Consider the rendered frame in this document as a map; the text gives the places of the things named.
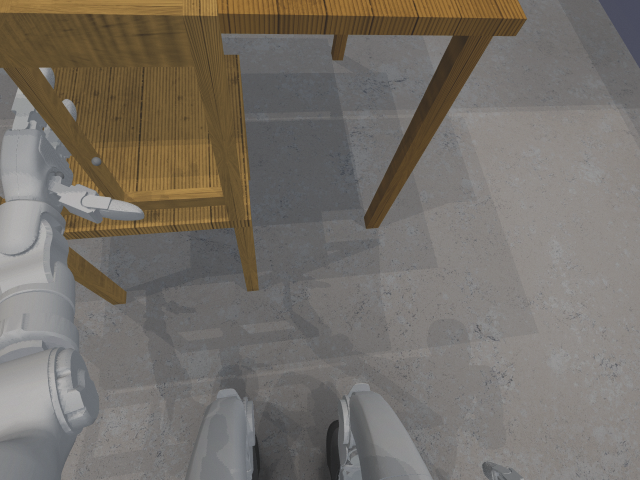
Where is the robot left forearm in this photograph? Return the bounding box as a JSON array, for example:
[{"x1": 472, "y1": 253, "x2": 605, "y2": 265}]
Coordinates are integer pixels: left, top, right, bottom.
[{"x1": 0, "y1": 199, "x2": 79, "y2": 364}]

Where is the right robot shin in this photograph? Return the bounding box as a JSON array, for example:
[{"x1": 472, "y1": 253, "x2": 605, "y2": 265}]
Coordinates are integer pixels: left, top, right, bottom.
[{"x1": 338, "y1": 383, "x2": 383, "y2": 480}]

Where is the robot left thigh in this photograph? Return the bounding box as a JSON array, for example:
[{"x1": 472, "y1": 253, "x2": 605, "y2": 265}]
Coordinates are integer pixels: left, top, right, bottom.
[{"x1": 185, "y1": 396, "x2": 255, "y2": 480}]

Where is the table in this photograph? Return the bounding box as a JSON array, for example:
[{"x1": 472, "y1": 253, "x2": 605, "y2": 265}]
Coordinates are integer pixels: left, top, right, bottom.
[{"x1": 217, "y1": 0, "x2": 527, "y2": 229}]

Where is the robot left upper arm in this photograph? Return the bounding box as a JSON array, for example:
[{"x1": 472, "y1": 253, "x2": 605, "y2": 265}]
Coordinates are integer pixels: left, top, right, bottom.
[{"x1": 0, "y1": 347, "x2": 99, "y2": 480}]

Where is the left robot hand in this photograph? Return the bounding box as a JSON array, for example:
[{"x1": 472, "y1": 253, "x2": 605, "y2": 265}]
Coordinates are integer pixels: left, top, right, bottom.
[{"x1": 0, "y1": 68, "x2": 144, "y2": 224}]

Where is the chair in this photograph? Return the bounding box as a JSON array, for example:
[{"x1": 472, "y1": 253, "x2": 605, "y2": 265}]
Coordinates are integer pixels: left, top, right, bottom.
[{"x1": 0, "y1": 0, "x2": 259, "y2": 305}]

